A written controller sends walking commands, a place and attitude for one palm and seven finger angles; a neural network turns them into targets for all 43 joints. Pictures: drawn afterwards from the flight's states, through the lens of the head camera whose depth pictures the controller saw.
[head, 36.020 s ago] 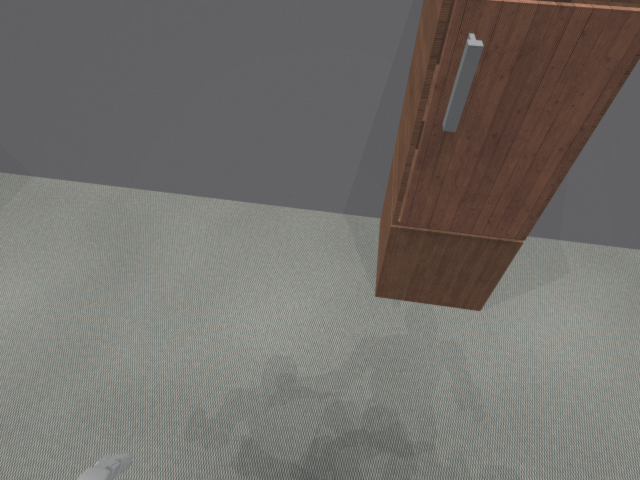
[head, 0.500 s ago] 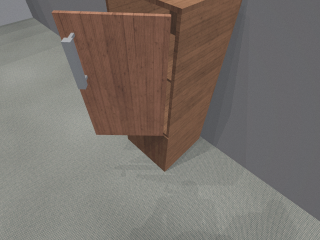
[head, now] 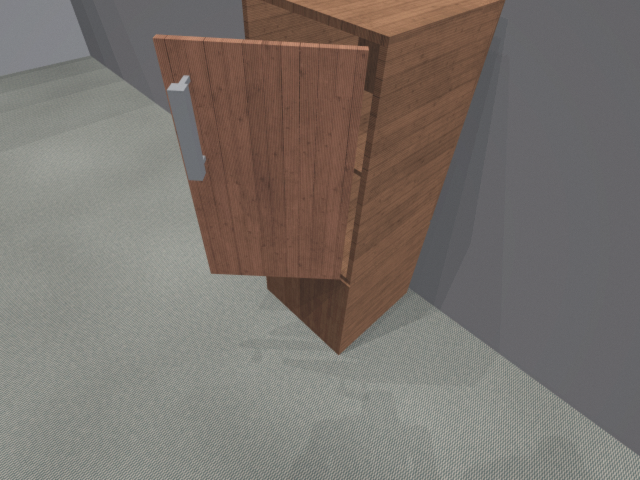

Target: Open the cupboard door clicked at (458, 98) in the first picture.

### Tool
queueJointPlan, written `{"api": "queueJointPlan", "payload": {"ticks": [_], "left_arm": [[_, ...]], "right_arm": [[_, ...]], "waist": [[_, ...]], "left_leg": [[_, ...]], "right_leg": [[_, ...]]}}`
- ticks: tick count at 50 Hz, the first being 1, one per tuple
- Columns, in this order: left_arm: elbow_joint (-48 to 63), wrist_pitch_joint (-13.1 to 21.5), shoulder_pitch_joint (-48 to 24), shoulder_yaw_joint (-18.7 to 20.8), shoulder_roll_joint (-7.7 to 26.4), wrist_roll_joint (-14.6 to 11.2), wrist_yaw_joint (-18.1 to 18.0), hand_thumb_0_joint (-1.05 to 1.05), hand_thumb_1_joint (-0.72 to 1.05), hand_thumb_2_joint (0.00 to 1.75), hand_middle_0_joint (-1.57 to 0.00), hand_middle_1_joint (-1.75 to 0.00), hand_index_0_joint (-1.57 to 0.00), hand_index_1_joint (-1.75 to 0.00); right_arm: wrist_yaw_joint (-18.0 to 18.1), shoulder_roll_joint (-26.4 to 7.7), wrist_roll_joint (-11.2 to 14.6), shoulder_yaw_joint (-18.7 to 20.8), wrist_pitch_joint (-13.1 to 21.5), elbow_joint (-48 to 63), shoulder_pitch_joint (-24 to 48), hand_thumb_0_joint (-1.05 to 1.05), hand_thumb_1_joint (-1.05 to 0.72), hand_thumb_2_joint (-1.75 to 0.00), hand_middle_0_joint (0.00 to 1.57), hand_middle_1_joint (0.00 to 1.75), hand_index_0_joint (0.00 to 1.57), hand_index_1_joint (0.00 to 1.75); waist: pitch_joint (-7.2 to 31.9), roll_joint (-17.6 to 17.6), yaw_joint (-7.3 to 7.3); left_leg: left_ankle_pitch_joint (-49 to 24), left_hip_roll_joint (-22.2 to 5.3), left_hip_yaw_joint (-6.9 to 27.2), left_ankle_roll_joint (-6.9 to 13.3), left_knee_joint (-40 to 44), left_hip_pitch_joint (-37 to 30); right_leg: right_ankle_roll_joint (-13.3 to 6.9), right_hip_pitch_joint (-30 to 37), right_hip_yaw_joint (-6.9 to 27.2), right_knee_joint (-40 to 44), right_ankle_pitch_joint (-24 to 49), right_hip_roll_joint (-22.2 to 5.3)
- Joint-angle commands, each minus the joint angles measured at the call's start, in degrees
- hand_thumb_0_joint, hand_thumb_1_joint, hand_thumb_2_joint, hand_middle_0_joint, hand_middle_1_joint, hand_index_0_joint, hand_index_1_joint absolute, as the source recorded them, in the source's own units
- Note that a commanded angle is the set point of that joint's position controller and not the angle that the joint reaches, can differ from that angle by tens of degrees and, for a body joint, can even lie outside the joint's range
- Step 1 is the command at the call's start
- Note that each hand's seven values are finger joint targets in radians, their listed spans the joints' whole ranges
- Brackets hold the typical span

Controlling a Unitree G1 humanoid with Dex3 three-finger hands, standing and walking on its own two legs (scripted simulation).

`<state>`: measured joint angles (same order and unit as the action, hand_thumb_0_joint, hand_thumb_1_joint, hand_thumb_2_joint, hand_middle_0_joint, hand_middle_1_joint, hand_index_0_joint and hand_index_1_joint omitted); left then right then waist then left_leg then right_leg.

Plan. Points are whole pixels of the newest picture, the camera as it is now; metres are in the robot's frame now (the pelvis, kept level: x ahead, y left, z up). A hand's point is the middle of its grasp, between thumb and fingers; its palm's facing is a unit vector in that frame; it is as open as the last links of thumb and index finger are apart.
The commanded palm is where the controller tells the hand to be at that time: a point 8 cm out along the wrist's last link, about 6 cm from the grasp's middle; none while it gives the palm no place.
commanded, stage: look again from close up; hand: left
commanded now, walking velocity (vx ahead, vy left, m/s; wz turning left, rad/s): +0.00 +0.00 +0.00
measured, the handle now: (191, 129) +0.65 +0.28 +0.11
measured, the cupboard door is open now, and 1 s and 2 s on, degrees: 44 44 44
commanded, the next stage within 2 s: shuffle to correct the standing spot in 0.12 s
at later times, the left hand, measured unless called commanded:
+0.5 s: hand out of the picture -0.07 +0.18 -0.19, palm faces +0.09 -0.99 -0.13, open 7.4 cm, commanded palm none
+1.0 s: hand out of the picture +0.11 +0.20 -0.16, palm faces +0.06 -0.97 -0.22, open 7.2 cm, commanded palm none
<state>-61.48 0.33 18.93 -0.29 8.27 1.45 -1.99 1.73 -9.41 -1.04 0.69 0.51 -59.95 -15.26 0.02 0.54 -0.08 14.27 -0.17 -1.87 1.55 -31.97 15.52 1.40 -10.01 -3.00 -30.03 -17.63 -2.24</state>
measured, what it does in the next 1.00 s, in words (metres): steps on the spot: right foot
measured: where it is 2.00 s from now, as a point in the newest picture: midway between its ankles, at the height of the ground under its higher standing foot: outside the picture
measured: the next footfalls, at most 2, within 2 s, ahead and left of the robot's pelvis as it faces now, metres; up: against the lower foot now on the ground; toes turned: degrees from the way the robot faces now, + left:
right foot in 0.92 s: +0.12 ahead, -0.08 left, +0.00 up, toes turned -5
left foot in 1.28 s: +0.24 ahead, +0.18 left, +0.00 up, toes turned +7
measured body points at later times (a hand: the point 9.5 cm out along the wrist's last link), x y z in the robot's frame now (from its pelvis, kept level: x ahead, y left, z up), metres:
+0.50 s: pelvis -0.01 +0.02 +0.00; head -0.03 +0.05 +0.44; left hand -0.07 +0.23 -0.17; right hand -0.02 -0.21 -0.15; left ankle +0.03 +0.10 -0.73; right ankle -0.01 -0.13 -0.73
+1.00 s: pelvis +0.06 +0.02 +0.00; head +0.06 +0.01 +0.45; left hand +0.11 +0.25 -0.14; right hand +0.00 -0.18 -0.16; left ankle +0.04 +0.10 -0.70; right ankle +0.08 -0.08 -0.73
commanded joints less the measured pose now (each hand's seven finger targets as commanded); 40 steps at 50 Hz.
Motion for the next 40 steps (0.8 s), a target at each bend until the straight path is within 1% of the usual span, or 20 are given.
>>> {"api": "queueJointPlan", "payload": {"ticks": [1,3,11,14,16,18,20,21,23,24,25,26,27,28,29,30,32,34,39,40], "left_arm": [[2.75,0.26,4.12,1.13,5.30,-0.13,-0.27,0.00,0.90,0.90,-0.20,-0.30,-0.20,-0.30],[2.90,0.31,4.59,1.03,5.41,-0.15,-0.15,0.00,0.90,0.90,-0.20,-0.30,-0.20,-0.30],[2.83,0.39,5.67,0.97,5.45,-0.16,0.05,0.00,0.90,0.90,-0.20,-0.30,-0.20,-0.30],[2.56,0.18,7.11,1.37,5.92,0.32,0.23,0.00,0.90,0.90,-0.20,-0.30,-0.20,-0.30],[2.58,0.02,8.14,1.82,6.52,0.40,0.39,0.00,0.90,0.90,-0.20,-0.30,-0.20,-0.30],[2.25,0.15,8.68,2.48,7.55,0.15,0.40,0.00,0.90,0.90,-0.20,-0.30,-0.20,-0.30],[2.48,0.43,8.58,3.30,8.81,-0.09,0.35,0.00,0.90,0.90,-0.20,-0.30,-0.20,-0.30],[2.76,0.67,7.96,3.59,8.96,-0.13,0.26,0.00,0.90,0.90,-0.20,-0.30,-0.20,-0.30],[3.43,0.75,5.89,3.60,8.68,-0.05,0.40,0.00,0.90,0.90,-0.20,-0.30,-0.20,-0.30],[4.02,0.40,4.69,3.34,7.93,-0.01,0.50,0.00,0.90,0.90,-0.20,-0.30,-0.20,-0.30],[4.51,0.01,4.07,3.05,6.12,0.10,0.67,0.00,0.90,0.90,-0.20,-0.30,-0.20,-0.30],[5.43,-0.15,3.59,2.80,3.53,0.27,0.83,0.00,0.90,0.90,-0.20,-0.30,-0.20,-0.30],[6.12,0.19,2.08,2.45,2.92,0.77,0.92,0.00,0.90,0.90,-0.20,-0.30,-0.20,-0.30],[5.94,0.61,1.71,2.39,2.95,0.84,1.17,0.00,0.90,0.90,-0.20,-0.30,-0.20,-0.30],[5.47,1.11,2.07,2.34,2.50,0.84,1.48,0.00,0.90,0.90,-0.20,-0.30,-0.20,-0.30],[4.76,1.37,2.69,2.48,2.09,0.71,1.74,0.00,0.90,0.90,-0.20,-0.30,-0.20,-0.30],[4.22,1.45,3.09,2.24,0.70,0.49,2.06,0.00,0.90,0.90,-0.20,-0.30,-0.20,-0.30],[4.58,1.34,2.03,2.15,0.23,0.36,2.20,0.00,0.90,0.90,-0.20,-0.30,-0.20,-0.30],[6.41,1.18,-2.99,2.13,0.14,0.32,2.09,0.00,0.90,0.90,-0.20,-0.30,-0.20,-0.30],[6.71,1.17,-3.06,2.21,0.24,0.25,2.09,0.00,0.90,0.90,-0.20,-0.30,-0.20,-0.30]], "right_arm": [[-0.26,-5.99,0.04,0.75,0.86,3.09,-2.49,0.00,-0.90,-0.90,0.20,0.30,0.20,0.30],[-0.35,-6.27,0.10,0.75,0.87,3.43,-2.36,0.00,-0.90,-0.90,0.20,0.30,0.20,0.30],[-0.50,-6.34,0.22,0.72,0.85,2.75,-2.97,0.00,-0.90,-0.90,0.20,0.30,0.20,0.30],[-0.75,-6.76,-0.14,0.92,0.02,2.14,-4.21,0.00,-0.90,-0.90,0.20,0.30,0.20,0.30],[-1.00,-6.34,-0.38,1.06,-0.41,2.39,-4.06,0.00,-0.90,-0.90,0.20,0.30,0.20,0.30],[-1.23,-4.66,-0.43,0.89,-0.49,2.78,-3.96,0.00,-0.90,-0.90,0.20,0.30,0.20,0.30],[-1.36,-3.21,-0.48,0.82,-0.25,2.81,-4.90,0.00,-0.90,-0.90,0.20,0.30,0.20,0.30],[-1.47,-2.67,-0.52,0.90,0.00,2.86,-5.42,0.00,-0.90,-0.90,0.20,0.30,0.20,0.30],[-1.69,-2.26,-0.39,0.75,0.68,2.29,-7.82,0.00,-0.90,-0.90,0.20,0.30,0.20,0.30],[-1.60,-3.16,-0.29,0.89,0.76,1.63,-9.95,0.00,-0.90,-0.90,0.20,0.30,0.20,0.30],[-1.27,-5.28,-0.44,1.48,0.73,1.00,-12.52,0.00,-0.90,-0.90,0.20,0.30,0.20,0.30],[-0.91,-8.29,-0.82,2.31,0.85,0.37,-16.26,0.00,-0.90,-0.90,0.20,0.30,0.20,0.30],[-0.53,-8.73,-0.58,2.42,1.11,0.14,-16.54,0.00,-0.90,-0.90,0.20,0.30,0.20,0.30],[-0.47,-7.71,-0.30,2.11,1.34,0.42,-14.38,0.00,-0.90,-0.90,0.20,0.30,0.20,0.30],[-0.53,-6.34,-0.23,1.74,1.84,0.84,-12.79,0.00,-0.90,-0.90,0.20,0.30,0.20,0.30],[-0.54,-5.43,-0.26,1.44,2.41,1.14,-11.51,0.00,-0.90,-0.90,0.20,0.30,0.20,0.30],[-0.34,-4.52,-0.20,1.06,3.27,0.98,-11.22,0.00,-0.90,-0.90,0.20,0.30,0.20,0.30],[-0.08,-4.07,-0.01,0.91,3.79,0.32,-12.21,0.00,-0.90,-0.90,0.20,0.30,0.20,0.30],[-0.18,-4.40,-0.40,1.29,3.29,-1.06,-13.56,0.00,-0.90,-0.90,0.20,0.30,0.20,0.30],[-0.25,-4.56,-0.45,1.31,3.16,-1.03,-13.18,0.00,-0.90,-0.90,0.20,0.30,0.20,0.30]], "waist": [[-6.13,-2.82,-0.15],[-5.76,-1.52,-0.40],[-4.91,-1.77,-0.54],[-4.94,-1.30,-0.67],[-6.70,0.73,-1.20],[-8.65,5.75,-1.27],[-7.59,9.39,-0.73],[-6.92,9.55,-0.24],[-6.03,5.35,1.21],[-6.97,0.18,1.86],[-8.57,-6.91,2.77],[-8.52,-17.13,3.88],[-10.28,-17.53,3.62],[-10.74,-12.62,2.38],[-9.68,-8.53,1.28],[-8.15,-4.85,0.66],[-5.31,-3.04,0.17],[-3.31,-3.62,0.40],[-4.21,-5.72,1.72],[-4.36,-5.60,1.39]], "left_leg": [[7.09,-5.48,8.13,1.32,12.21,4.58],[8.19,-5.52,8.42,1.38,12.95,4.91],[9.42,-5.46,8.55,1.25,14.13,4.90],[18.36,-4.72,8.10,1.56,13.74,6.17],[20.58,-3.28,6.89,1.51,10.99,9.32],[14.83,-0.30,2.99,0.82,3.56,11.07],[8.62,0.72,-1.05,0.36,-4.41,10.14],[6.81,0.29,-1.39,0.53,-6.01,8.44],[6.58,-0.04,-1.18,0.65,0.39,1.62],[10.77,-0.79,1.38,0.89,4.53,-0.53],[19.79,-4.81,8.92,2.13,11.00,-1.08],[30.92,-12.69,22.13,5.29,22.00,-1.55],[33.16,-16.18,29.23,8.60,26.95,-1.74],[29.61,-16.57,28.70,10.39,26.63,-0.41],[25.09,-16.47,27.67,11.57,25.75,0.60],[19.44,-15.66,23.66,11.30,25.13,0.42],[7.74,-13.50,16.96,10.75,23.81,-2.09],[0.14,-12.34,13.57,10.90,22.80,-4.44],[1.96,-13.35,12.42,11.85,22.54,-3.76],[3.56,-13.92,12.80,12.02,22.46,-2.65]], "right_leg": [[-3.11,-4.12,3.17,5.87,-0.69,-2.12],[-2.96,-3.60,3.06,6.15,-0.31,-2.29],[-2.74,-3.45,3.17,7.35,-0.62,-2.82],[-3.21,-4.34,3.18,7.51,-12.18,-2.63],[-3.97,-5.41,5.63,9.45,-18.68,-3.54],[-6.02,-6.28,10.75,13.16,-22.30,-6.97],[-8.20,-6.49,15.03,16.81,-24.05,-11.40],[-8.93,-7.38,15.55,17.38,-23.02,-12.57],[-7.98,-11.31,10.09,12.96,-19.69,-10.24],[-6.68,-14.54,6.22,8.67,-20.60,-6.82],[-5.31,-18.94,2.45,1.08,-20.40,-2.75],[-3.75,-21.81,-4.07,-13.07,-15.44,2.55],[-4.32,-25.46,-1.81,-23.21,-12.99,2.06],[-5.00,-26.47,0.82,-29.25,-10.20,-0.59],[-5.01,-26.38,1.47,-31.75,-8.30,-1.64],[-4.67,-25.29,1.82,-31.85,-5.21,-2.49],[-3.64,-23.04,0.64,-28.59,-1.64,-2.72],[-3.09,-21.63,-0.15,-24.42,-0.62,-2.35],[-3.14,-16.98,-1.21,-12.73,-2.77,-1.36],[-3.16,-15.37,-0.90,-11.01,-2.73,-1.34]]}}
